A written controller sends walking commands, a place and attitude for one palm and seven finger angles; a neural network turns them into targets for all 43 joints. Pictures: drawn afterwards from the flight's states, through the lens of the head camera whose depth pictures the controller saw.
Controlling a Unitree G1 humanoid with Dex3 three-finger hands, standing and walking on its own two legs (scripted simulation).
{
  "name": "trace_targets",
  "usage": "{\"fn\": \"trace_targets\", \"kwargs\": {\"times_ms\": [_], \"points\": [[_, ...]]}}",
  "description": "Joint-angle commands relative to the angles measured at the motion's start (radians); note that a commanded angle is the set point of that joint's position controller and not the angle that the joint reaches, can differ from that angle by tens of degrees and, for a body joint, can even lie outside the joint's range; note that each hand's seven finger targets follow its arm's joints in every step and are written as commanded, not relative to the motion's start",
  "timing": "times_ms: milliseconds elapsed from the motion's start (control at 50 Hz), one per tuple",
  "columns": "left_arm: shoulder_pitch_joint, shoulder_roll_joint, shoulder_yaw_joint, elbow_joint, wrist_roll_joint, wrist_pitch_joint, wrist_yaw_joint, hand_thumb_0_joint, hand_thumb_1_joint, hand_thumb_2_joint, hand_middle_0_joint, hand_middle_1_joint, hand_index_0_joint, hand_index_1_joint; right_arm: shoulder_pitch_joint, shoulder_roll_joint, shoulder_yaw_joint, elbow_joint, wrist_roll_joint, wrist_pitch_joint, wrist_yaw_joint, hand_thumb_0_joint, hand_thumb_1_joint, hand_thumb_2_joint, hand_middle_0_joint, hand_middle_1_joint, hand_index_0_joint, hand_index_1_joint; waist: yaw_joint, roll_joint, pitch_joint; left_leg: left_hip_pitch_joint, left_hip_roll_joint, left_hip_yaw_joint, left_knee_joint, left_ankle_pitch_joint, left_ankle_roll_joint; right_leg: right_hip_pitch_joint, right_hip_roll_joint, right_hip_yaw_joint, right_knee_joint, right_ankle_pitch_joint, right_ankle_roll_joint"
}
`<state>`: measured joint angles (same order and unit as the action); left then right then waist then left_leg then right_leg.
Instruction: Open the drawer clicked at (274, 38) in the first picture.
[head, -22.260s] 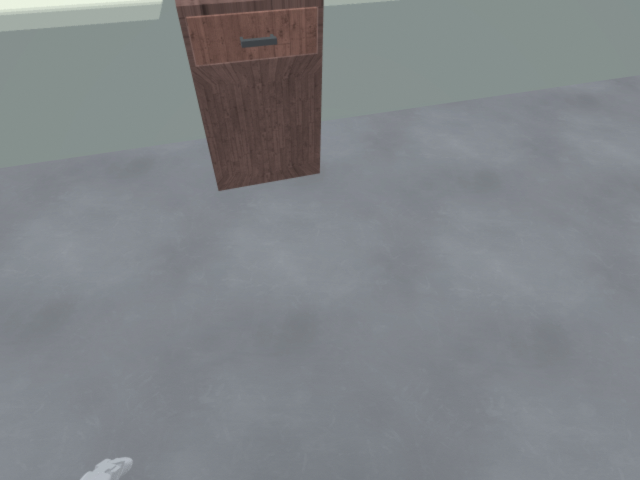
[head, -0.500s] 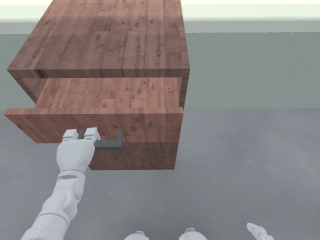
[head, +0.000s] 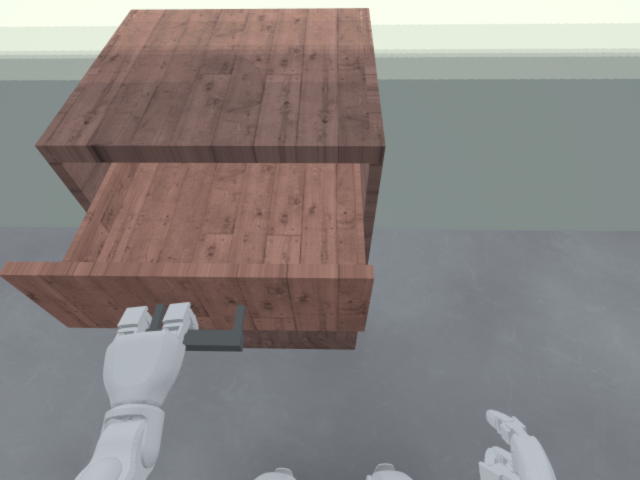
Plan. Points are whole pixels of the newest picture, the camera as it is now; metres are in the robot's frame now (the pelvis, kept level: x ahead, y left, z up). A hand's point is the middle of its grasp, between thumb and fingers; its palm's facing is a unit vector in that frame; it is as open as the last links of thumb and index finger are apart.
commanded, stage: pull the drawer open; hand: left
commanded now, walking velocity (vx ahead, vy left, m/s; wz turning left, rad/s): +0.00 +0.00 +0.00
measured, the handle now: (196, 326) +0.31 +0.20 -0.02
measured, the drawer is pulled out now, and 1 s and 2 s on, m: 0.20 0.30 0.30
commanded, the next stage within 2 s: open the thumb to release the handle in 1.40 s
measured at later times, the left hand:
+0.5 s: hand (156, 401) +0.22 +0.23 -0.04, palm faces -0.02 -0.08 -1.00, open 5.3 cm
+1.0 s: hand (140, 462) +0.15 +0.23 -0.04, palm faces -0.04 -0.10 -0.99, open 5.4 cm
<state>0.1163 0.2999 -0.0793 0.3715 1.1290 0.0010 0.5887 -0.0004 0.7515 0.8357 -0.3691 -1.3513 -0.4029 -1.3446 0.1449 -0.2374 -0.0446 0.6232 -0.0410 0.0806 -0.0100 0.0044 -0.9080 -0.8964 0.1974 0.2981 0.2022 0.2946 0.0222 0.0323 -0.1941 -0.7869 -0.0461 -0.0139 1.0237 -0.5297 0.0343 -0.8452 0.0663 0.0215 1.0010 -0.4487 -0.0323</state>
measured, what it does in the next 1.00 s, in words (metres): stands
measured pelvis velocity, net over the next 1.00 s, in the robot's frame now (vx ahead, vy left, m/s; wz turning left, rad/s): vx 0.00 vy -0.01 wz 0.00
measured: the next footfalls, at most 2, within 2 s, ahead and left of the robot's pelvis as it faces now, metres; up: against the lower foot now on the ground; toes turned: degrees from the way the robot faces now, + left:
none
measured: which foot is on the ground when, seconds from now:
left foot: down 0.00-1.00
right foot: down 0.00-1.00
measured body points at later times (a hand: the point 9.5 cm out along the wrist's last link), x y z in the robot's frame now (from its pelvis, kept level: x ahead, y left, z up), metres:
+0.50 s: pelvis +0.00 -0.01 +0.00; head +0.06 -0.02 +0.44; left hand +0.21 +0.23 +0.01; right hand +0.20 -0.24 -0.11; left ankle -0.02 +0.10 -0.67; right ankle +0.02 -0.10 -0.67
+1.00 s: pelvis +0.00 -0.01 -0.02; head +0.05 -0.02 +0.43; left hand +0.15 +0.23 +0.01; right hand +0.23 -0.21 -0.11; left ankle -0.02 +0.10 -0.67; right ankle +0.02 -0.10 -0.67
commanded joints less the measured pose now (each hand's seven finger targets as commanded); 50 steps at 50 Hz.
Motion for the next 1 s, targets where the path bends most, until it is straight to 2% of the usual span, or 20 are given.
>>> {"fn": "trace_targets", "kwargs": {"times_ms": [0, 20, 100, 120, 200, 220, 320, 420, 480, 520, 640, 660, 720, 740, 800, 820, 840, 860, 920, 980], "points": [[-0.142, 0.137, 0.064, -0.206, 0.008, 0.008, 0.047, 0.000, 0.900, 0.900, -0.400, -1.350, -0.400, -1.350, -0.075, -0.108, -0.033, -0.132, 0.001, -0.045, -0.009, 0.000, -0.900, -0.900, 0.200, 0.300, 0.200, 0.300, -0.005, -0.007, -0.241, 0.155, 0.006, -0.004, -0.121, 0.332, -0.012, 0.169, -0.016, -0.009, -0.115, 0.273, -0.031], [-0.124, 0.151, 0.084, -0.201, 0.002, 0.012, 0.047, 0.000, 0.900, 0.900, -0.400, -1.350, -0.400, -1.350, -0.077, -0.109, -0.033, -0.131, 0.002, -0.045, -0.012, 0.000, -0.900, -0.900, 0.200, 0.300, 0.200, 0.300, -0.001, -0.021, -0.240, 0.150, 0.005, -0.005, -0.121, 0.332, -0.011, 0.177, -0.015, -0.008, -0.117, 0.278, -0.032], [-0.126, 0.154, 0.077, -0.198, -0.003, 0.020, 0.033, 0.000, 0.900, 0.900, -0.400, -1.350, -0.400, -1.350, -0.089, -0.105, -0.027, -0.132, 0.005, -0.046, -0.021, 0.000, -0.900, -0.900, 0.200, 0.300, 0.200, 0.300, -0.002, -0.049, -0.223, 0.128, 0.000, -0.002, -0.121, 0.290, -0.007, 0.188, -0.018, 0.004, -0.129, 0.256, -0.025], [-0.103, 0.176, 0.102, -0.208, -0.006, 0.019, 0.030, 0.000, 0.900, 0.900, -0.400, -1.350, -0.400, -1.350, -0.096, -0.107, -0.026, -0.138, 0.004, -0.046, -0.025, 0.000, -0.900, -0.900, 0.200, 0.300, 0.200, 0.300, 0.013, -0.039, -0.237, 0.125, -0.001, -0.001, -0.124, 0.298, -0.007, 0.209, -0.017, 0.013, -0.128, 0.270, -0.028], [-0.049, 0.155, 0.084, -0.224, -0.016, 0.016, 0.012, 0.000, 0.900, 0.900, -0.400, -1.350, -0.400, -1.350, -0.101, -0.098, -0.020, -0.146, 0.008, -0.048, -0.027, 0.000, -0.900, -0.900, 0.200, 0.300, 0.200, 0.300, 0.015, -0.039, -0.227, 0.115, -0.006, 0.004, -0.124, 0.290, -0.006, 0.224, -0.020, 0.020, -0.133, 0.279, -0.025], [0.011, 0.183, 0.124, -0.228, -0.021, 0.011, 0.011, 0.000, 0.900, 0.900, -0.400, -1.350, -0.400, -1.350, -0.109, -0.099, -0.019, -0.153, 0.008, -0.048, -0.027, 0.000, -0.900, -0.900, 0.200, 0.300, 0.200, 0.300, 0.035, -0.031, -0.240, 0.114, -0.006, 0.004, -0.128, 0.304, -0.008, 0.247, -0.019, 0.027, -0.132, 0.298, -0.029], [0.133, 0.168, 0.127, -0.265, -0.024, -0.006, 0.007, 0.000, 0.900, 0.900, -0.400, -1.350, -0.400, -1.350, -0.128, -0.093, -0.013, -0.170, 0.006, -0.048, -0.019, 0.000, -0.900, -0.900, 0.200, 0.300, 0.200, 0.300, 0.039, -0.035, -0.207, 0.095, -0.008, 0.004, -0.120, 0.304, -0.009, 0.244, -0.019, 0.041, -0.126, 0.322, -0.030], [0.249, 0.158, 0.134, -0.344, -0.020, -0.019, 0.027, 0.000, 0.900, 0.900, -0.400, -1.350, -0.400, -1.350, -0.137, -0.094, -0.015, -0.188, -0.001, -0.047, -0.001, 0.000, -0.900, -0.900, 0.200, 0.300, 0.200, 0.300, 0.048, -0.019, -0.214, 0.102, -0.005, 0.002, -0.103, 0.343, -0.013, 0.227, -0.017, 0.036, -0.096, 0.354, -0.036], [0.289, 0.132, 0.107, -0.382, -0.012, -0.022, 0.043, 0.000, 0.900, 0.900, -0.400, -1.350, -0.400, -1.350, -0.134, -0.094, -0.019, -0.191, -0.006, -0.046, 0.011, 0.000, -0.900, -0.900, 0.200, 0.300, 0.200, 0.300, 0.040, -0.009, -0.219, 0.116, -0.001, 0.000, -0.088, 0.356, -0.014, 0.192, -0.016, 0.029, -0.078, 0.349, -0.035], [0.307, 0.150, 0.132, -0.413, -0.015, -0.026, 0.049, 0.000, 0.900, 0.900, -0.400, -1.350, -0.400, -1.350, -0.138, -0.098, -0.020, -0.194, -0.009, -0.044, 0.012, 0.000, -0.900, -0.900, 0.200, 0.300, 0.200, 0.300, 0.042, -0.020, -0.224, 0.115, 0.000, -0.003, -0.082, 0.368, -0.016, 0.191, -0.014, 0.032, -0.070, 0.360, -0.038], [0.382, 0.139, 0.124, -0.465, -0.014, -0.040, 0.058, 0.000, 0.900, 0.900, -0.400, -1.350, -0.400, -1.350, -0.144, -0.095, -0.017, -0.206, -0.017, -0.045, 0.018, 0.000, -0.900, -0.900, 0.200, 0.300, 0.200, 0.300, 0.045, -0.032, -0.237, 0.119, -0.001, -0.002, -0.056, 0.384, -0.015, 0.171, -0.018, 0.035, -0.050, 0.376, -0.033], [0.415, 0.136, 0.128, -0.453, -0.020, -0.043, 0.055, 0.000, 0.900, 0.900, -0.400, -1.350, -0.400, -1.350, -0.142, -0.091, -0.017, -0.208, -0.015, -0.047, 0.017, 0.000, -0.900, -0.900, 0.200, 0.300, 0.200, 0.300, 0.047, -0.053, -0.220, 0.106, -0.002, -0.004, -0.056, 0.374, -0.014, 0.175, -0.018, 0.031, -0.050, 0.376, -0.032], [0.427, 0.153, 0.141, -0.492, -0.017, -0.055, 0.054, 0.000, 0.900, 0.900, -0.400, -1.350, -0.400, -1.350, -0.150, -0.095, -0.012, -0.219, -0.018, -0.045, 0.018, 0.000, -0.900, -0.900, 0.200, 0.300, 0.200, 0.300, 0.052, -0.028, -0.208, 0.105, -0.001, -0.009, -0.057, 0.370, -0.016, 0.152, -0.016, 0.031, -0.045, 0.348, -0.038], [0.446, 0.152, 0.140, -0.503, -0.015, -0.058, 0.055, 0.000, 0.900, 0.900, -0.400, -1.350, -0.400, -1.350, -0.150, -0.090, -0.010, -0.220, -0.020, -0.046, 0.021, 0.000, -0.900, -0.900, 0.200, 0.300, 0.200, 0.300, 0.059, -0.034, -0.231, 0.112, -0.002, -0.005, -0.050, 0.369, -0.016, 0.153, -0.018, 0.032, -0.039, 0.341, -0.035], [0.499, 0.132, 0.119, -0.528, -0.019, -0.070, 0.045, 0.000, 0.900, 0.900, -0.400, -1.350, -0.400, -1.350, -0.154, -0.086, -0.008, -0.233, -0.021, -0.046, 0.028, 0.000, -0.900, -0.900, 0.200, 0.300, 0.200, 0.300, 0.059, -0.024, -0.202, 0.109, -0.001, -0.005, -0.043, 0.357, -0.017, 0.125, -0.018, 0.023, -0.038, 0.306, -0.036], [0.502, 0.156, 0.144, -0.537, -0.018, -0.077, 0.045, 0.000, 0.900, 0.900, -0.400, -1.350, -0.400, -1.350, -0.155, -0.087, -0.007, -0.235, -0.020, -0.046, 0.027, 0.000, -0.900, -0.900, 0.200, 0.300, 0.200, 0.300, 0.061, -0.024, -0.206, 0.112, 0.000, -0.009, -0.043, 0.370, -0.018, 0.123, -0.015, 0.030, -0.037, 0.313, -0.039], [0.517, 0.151, 0.138, -0.553, -0.016, -0.082, 0.045, 0.000, 0.900, 0.900, -0.400, -1.350, -0.400, -1.350, -0.156, -0.085, -0.005, -0.238, -0.023, -0.046, 0.031, 0.000, -0.900, -0.900, 0.200, 0.300, 0.200, 0.300, 0.065, -0.011, -0.213, 0.121, 0.000, -0.009, -0.039, 0.369, -0.021, 0.107, -0.015, 0.031, -0.030, 0.294, -0.039], [0.532, 0.132, 0.117, -0.550, -0.018, -0.083, 0.040, 0.000, 0.900, 0.900, -0.400, -1.350, -0.400, -1.350, -0.154, -0.083, -0.004, -0.242, -0.025, -0.044, 0.032, 0.000, -0.900, -0.900, 0.200, 0.300, 0.200, 0.300, 0.056, -0.027, -0.191, 0.110, 0.000, -0.008, -0.034, 0.348, -0.019, 0.098, -0.016, 0.022, -0.032, 0.279, -0.037], [0.528, 0.165, 0.151, -0.570, -0.018, -0.100, 0.039, 0.000, 0.900, 0.900, -0.400, -1.350, -0.400, -1.350, -0.162, -0.085, -0.001, -0.250, -0.028, -0.044, 0.030, 0.000, -0.900, -0.900, 0.200, 0.300, 0.200, 0.300, 0.061, -0.022, -0.171, 0.085, -0.003, -0.010, -0.034, 0.297, -0.018, 0.076, -0.016, 0.031, -0.034, 0.232, -0.041], [0.595, 0.136, 0.122, -0.584, -0.023, -0.108, 0.028, 0.000, 0.900, 0.900, -0.400, -1.350, -0.400, -1.350, -0.157, -0.079, 0.002, -0.264, -0.029, -0.046, 0.040, 0.000, -0.900, -0.900, 0.200, 0.300, 0.200, 0.300, 0.073, -0.015, -0.181, 0.086, -0.006, -0.008, -0.023, 0.296, -0.020, 0.064, -0.018, 0.027, -0.025, 0.207, -0.042]]}}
